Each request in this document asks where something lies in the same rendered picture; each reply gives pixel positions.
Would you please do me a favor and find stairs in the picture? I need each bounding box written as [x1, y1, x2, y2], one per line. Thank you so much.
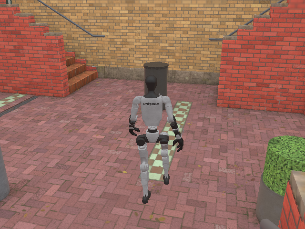
[65, 56, 97, 94]

